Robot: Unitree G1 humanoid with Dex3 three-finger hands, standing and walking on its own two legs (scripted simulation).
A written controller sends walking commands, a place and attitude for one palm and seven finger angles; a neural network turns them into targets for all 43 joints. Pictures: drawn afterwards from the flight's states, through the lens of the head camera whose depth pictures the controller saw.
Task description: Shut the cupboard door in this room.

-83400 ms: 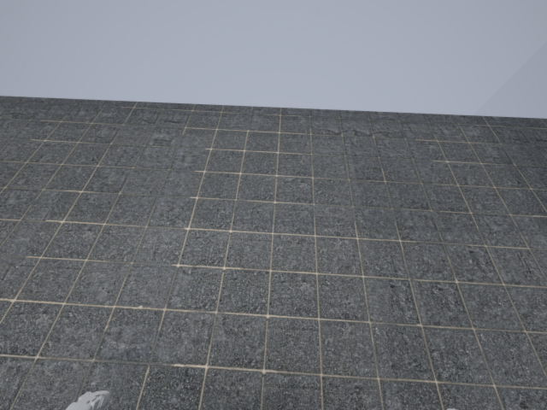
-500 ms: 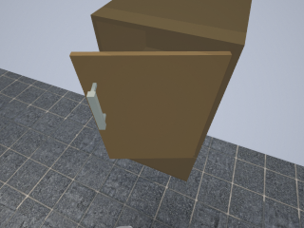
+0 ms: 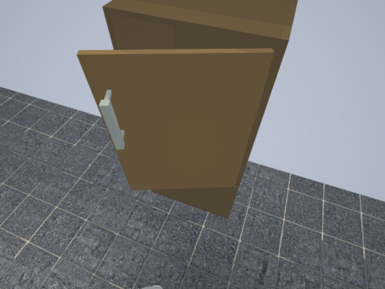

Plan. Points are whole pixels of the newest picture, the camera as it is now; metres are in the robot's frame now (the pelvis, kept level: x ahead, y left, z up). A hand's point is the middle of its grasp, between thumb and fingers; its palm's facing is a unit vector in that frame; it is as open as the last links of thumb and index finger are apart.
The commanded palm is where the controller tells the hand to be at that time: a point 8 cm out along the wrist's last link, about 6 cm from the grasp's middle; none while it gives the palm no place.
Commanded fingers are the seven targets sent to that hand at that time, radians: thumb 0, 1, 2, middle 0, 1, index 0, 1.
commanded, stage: come to a stop and stand still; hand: left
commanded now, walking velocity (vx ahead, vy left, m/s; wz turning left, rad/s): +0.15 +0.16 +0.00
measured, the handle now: (114, 121) +0.49 +0.23 +0.04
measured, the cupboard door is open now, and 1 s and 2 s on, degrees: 23 23 23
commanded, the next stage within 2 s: look again from close up in 0.62 s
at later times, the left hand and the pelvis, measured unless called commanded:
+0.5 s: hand out of the picture -0.01 +0.20 -0.18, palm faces +0.06 -0.98 -0.18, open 7.4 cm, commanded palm none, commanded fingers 0.00 0.90 0.90 -0.20 -0.30 -0.20 -0.30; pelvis +0.00 +0.02 +0.01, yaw +1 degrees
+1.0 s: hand out of the picture -0.02 +0.20 -0.16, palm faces +0.00 -0.96 -0.27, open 7.4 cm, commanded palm none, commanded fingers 0.00 0.90 0.90 -0.20 -0.30 -0.20 -0.30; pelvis -0.01 +0.01 +0.00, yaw +0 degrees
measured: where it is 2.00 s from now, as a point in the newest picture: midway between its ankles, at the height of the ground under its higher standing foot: outside the picture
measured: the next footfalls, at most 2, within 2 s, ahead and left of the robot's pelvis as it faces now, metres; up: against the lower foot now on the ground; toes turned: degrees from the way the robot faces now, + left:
left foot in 0.26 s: +0.04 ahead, +0.12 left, +0.00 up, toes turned +3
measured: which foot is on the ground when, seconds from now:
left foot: down 0.00-0.02, up 0.04-0.24, down 0.26-1.00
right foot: down 0.00-1.00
